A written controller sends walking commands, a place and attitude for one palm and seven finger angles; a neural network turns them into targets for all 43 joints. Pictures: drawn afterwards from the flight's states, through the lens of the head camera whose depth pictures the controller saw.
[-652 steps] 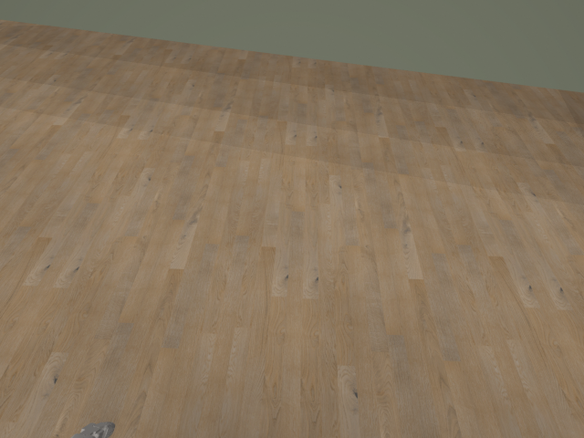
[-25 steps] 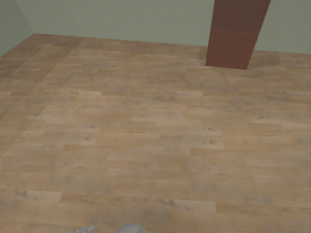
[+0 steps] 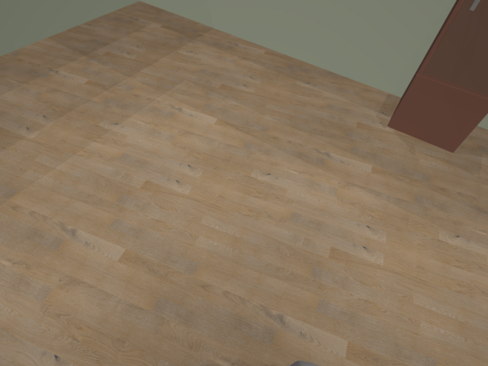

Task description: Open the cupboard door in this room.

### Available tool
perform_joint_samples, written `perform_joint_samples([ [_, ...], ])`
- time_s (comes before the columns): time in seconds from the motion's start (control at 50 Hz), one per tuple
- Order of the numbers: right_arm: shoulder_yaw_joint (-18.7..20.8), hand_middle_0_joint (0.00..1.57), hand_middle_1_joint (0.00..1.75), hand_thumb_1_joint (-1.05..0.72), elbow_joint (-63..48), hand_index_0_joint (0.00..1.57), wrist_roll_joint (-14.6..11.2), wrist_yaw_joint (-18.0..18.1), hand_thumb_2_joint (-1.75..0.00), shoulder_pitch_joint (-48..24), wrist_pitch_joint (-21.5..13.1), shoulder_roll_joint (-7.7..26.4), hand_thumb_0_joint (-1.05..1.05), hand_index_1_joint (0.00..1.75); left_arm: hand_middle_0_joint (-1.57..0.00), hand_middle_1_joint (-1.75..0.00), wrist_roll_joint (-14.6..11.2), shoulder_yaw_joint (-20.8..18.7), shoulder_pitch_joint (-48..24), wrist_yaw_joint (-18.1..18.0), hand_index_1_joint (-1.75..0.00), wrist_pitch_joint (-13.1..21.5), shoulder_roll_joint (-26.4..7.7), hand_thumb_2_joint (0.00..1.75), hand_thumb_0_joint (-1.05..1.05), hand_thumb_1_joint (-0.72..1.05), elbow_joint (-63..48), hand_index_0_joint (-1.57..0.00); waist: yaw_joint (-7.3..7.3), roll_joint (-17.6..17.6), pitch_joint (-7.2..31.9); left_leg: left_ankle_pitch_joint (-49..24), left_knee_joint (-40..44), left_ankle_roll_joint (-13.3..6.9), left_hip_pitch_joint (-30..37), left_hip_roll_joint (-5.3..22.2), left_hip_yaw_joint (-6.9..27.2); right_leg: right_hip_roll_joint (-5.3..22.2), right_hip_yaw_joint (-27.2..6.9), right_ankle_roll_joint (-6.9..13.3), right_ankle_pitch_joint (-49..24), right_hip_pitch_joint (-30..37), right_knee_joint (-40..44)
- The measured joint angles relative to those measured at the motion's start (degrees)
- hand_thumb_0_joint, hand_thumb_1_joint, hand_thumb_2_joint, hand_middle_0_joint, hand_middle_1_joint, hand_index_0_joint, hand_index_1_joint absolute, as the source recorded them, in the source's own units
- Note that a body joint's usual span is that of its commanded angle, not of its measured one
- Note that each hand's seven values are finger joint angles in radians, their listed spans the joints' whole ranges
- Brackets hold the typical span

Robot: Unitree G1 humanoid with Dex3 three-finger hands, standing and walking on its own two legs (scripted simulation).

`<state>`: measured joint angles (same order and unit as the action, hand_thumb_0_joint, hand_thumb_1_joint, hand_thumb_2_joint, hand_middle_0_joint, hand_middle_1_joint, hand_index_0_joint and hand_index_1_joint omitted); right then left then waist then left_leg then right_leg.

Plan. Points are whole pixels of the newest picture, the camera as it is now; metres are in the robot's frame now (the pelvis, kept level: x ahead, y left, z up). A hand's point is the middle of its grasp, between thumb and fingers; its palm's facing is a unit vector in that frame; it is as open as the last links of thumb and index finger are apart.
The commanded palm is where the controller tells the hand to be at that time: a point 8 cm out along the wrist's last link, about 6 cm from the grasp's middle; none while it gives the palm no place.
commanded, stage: turn or walk to find it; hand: left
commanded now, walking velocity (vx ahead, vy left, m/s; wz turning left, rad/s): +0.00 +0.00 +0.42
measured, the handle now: out of the picture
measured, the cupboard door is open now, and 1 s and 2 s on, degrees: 0 0 0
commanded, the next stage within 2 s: none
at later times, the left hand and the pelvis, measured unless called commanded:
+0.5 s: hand out of the picture +0.02 +0.15 -0.15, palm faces +0.22 -0.94 -0.27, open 7.4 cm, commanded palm none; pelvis -0.01 -0.05 +0.00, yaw +13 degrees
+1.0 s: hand out of the picture -0.07 +0.21 -0.17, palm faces +0.44 -0.86 -0.26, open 7.4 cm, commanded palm none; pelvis -0.04 -0.01 +0.00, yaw +25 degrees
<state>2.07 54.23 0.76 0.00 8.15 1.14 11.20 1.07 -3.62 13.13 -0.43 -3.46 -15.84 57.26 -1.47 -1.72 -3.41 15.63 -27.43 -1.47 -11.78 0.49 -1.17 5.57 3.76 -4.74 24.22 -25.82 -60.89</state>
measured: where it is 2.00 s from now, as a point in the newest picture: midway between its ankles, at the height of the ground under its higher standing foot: outside the picture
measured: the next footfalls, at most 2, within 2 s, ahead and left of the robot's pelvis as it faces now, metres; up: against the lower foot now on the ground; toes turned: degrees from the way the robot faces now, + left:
right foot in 0.24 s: +0.05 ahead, -0.14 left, +0.00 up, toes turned +1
left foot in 0.72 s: -0.04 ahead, +0.10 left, +0.00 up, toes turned +24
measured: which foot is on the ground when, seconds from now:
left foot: down 0.00-0.26, up 0.28-0.70, down 0.72-1.00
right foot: up 0.00-0.22, down 0.24-0.72, up 0.74-1.00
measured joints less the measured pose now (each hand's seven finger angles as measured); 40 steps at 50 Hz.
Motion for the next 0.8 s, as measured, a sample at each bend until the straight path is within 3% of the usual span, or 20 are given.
perform_joint_samples([
  [0.12, 0.32, 0.2, 0.3, -0.91, -0.02, 0.2, 0.2, -0.14, -0.9, 1.23, 0.28, -0.2, 0.0, 0.3, -0.2, -0.3, -0.19, 0.54, -2.45, -0.13, -0.3, 0.4, 1.3, 0.9, 0.01, 0.91, -2.03, -0.19, 1.1, 1.06, 0.16, -1.55, 1.67, 0.33, 0.07, -1.16, 2.47, -1.1, -1.37, -0.57, 0.65, 1.87, 7.23],
  [0.18, 0.76, 0.2, 0.3, -0.91, 0.18, 0.2, 0.38, -0.21, -0.9, 2.06, 0.78, 0.13, 0.0, 0.3, -0.2, -0.3, -0.4, 0.94, -3.72, -0.15, -0.3, 0.88, 2.34, 0.9, 0.01, 0.91, -3.1, -0.19, 2.05, 1.99, 0.07, -1.25, 0.32, 1.04, -0.95, -1.56, 3.89, -2.19, -1.21, -0.15, 0.46, 4.75, 15.13],
  [0.24, 1.35, 0.2, 0.3, -0.91, 0.47, 0.2, 0.21, -0.25, -0.9, 3.25, 1.31, 0.68, 0.0, 0.3, -0.2, -0.3, -0.46, 1.4, -4.08, -0.08, -0.3, 2.09, 3.2, 0.9, 0.01, 0.9, -4.3, -0.2, 2.52, 2.67, 0.38, 0.06, -2.9, 2.2, -2.87, -2.33, 5.07, -2.95, -0.32, 0.5, -6.38, 9.64, 27.13],
  [0.28, 2.02, 0.2, 0.3, -0.91, 0.75, 0.2, -0.14, -0.29, -0.9, 3.71, 1.77, 1.73, 0.0, 0.3, -0.2, -0.3, 0.04, 1.81, -4.28, -0.27, -0.3, 3.02, 4.46, 0.89, 0.01, 0.9, -4.59, -0.2, 2.82, 4.65, 0.01, 4.91, -9.42, 2.47, -5.7, -2.1, 5.84, -3.56, 1.3, 4.26, -7.5, 9.95, 27.43],
  [0.32, 2.64, 0.2, 0.3, -0.91, 1.2, 0.2, 0.0, -0.32, -0.9, 4.16, 2.7, 2.45, 0.01, 0.3, -0.2, -0.3, 0.12, 2.17, -3.91, -0.3, -0.3, 3.37, 5.47, 0.89, 0.01, 0.9, -5.07, -0.2, 2.91, 5.26, -0.12, 10.57, -21.07, 2.54, -9.81, -2.85, 5.53, -2.89, 2.68, 6.34, -6.54, 10.26, 26.96],
  [0.38, 3.21, 0.2, 0.3, -0.91, 2.02, 0.2, 0.25, -0.78, -0.9, 4.51, 3.3, 3.32, 0.01, 0.3, -0.2, -0.3, 0.1, 2.35, -2.99, -0.48, -0.3, 3.26, 6.51, 0.89, 0.01, 0.9, -5.04, -0.2, 2.9, 5.66, -0.39, 8.45, -34.67, 3.21, -14.2, -2.08, 4.24, -2.23, 4.27, 6.82, -7.29, 11.87, 29.27],
  [0.44, 3.3, 0.2, 0.3, -0.91, 2.55, 0.19, 0.33, -1.06, -0.9, 5.01, 3.4, 3.55, 0.01, 0.3, -0.2, -0.3, 0.19, 2.38, -2.14, -0.65, -0.3, 3.27, 6.92, 0.89, 0.01, 0.9, -4.41, -0.2, 2.98, 5.34, -0.55, 5.96, -38.57, 4.35, -15.25, -0.39, 3.47, -1.64, 5.82, 6.89, -8.19, 13.05, 31.16],
  [0.54, 2.91, 0.19, 0.3, -0.91, 3.44, 0.19, 0.2, -1.05, -0.9, 4.71, 3.8, 3.18, 0.01, 0.3, -0.2, -0.3, 0.46, 2.33, -0.62, -0.6, -0.3, 3.43, 6.77, 0.89, 0.01, 0.9, -3.29, -0.2, 2.32, 3.84, -0.93, 7.5, -33.29, 5.45, -12.84, 1.57, 2.45, -0.34, 7.97, 6.73, -8.56, 13.64, 32.04],
  [0.66, 2.01, 0.19, 0.3, -0.91, 3.01, 0.19, -0.34, -0.91, -0.9, 2.21, 3.21, 2.23, 0.01, 0.3, -0.2, -0.3, 0.89, 1.56, 0.52, -0.4, -0.3, 2.9, 4.99, 0.89, 0.01, 0.9, -1.73, -0.2, 0.7, 1.69, -1.67, 10.21, -19.37, 4.81, -7.39, 2.17, -0.85, 1.74, 10.38, 5.49, -7.86, 12.34, 29.82],
  [0.72, 1.48, 0.19, 0.3, -0.91, 1.64, 0.19, -0.43, -0.97, -0.9, 1.25, 1.93, 1.99, 0.01, 0.3, -0.2, -0.3, 0.54, 0.9, 1.36, -0.36, -0.3, 2.3, 3.56, 0.89, 0.01, 0.9, -1.04, -0.2, 0.42, 1.0, -1.32, 3.46, -7.04, 3.85, -2.59, 2.04, -2.55, 2.93, 11.69, 4.1, -6.22, 10.53, 25.94],
  [0.76, 1.33, 0.19, 0.3, -0.91, 1.06, 0.19, -0.15, -0.96, -0.9, 0.41, 0.97, 1.08, 0.01, 0.3, -0.2, -0.3, 0.22, 0.31, 1.46, -0.42, -0.3, 1.23, 2.08, 0.89, 0.01, 0.9, -0.57, -0.2, 0.12, -0.85, -1.5, 2.77, -7.19, 1.93, -2.93, 0.82, -2.9, 3.59, 8.74, 2.68, -0.56, 7.58, 19.15],
  [0.8, 0.89, 0.19, 0.3, -0.91, 0.52, 0.19, 0.06, -0.68, -0.9, 0.29, 0.42, 0.4, 0.0, 0.3, -0.2, -0.3, 0.21, 0.03, 1.22, -0.69, -0.3, -0.15, 1.23, 0.89, 0.01, 0.9, 0.14, -0.2, 0.01, -1.1, -1.17, 3.62, -7.19, 0.57, -2.84, 0.58, -2.51, 1.93, 4.72, 1.77, 4.7, 4.29, 10.29],
])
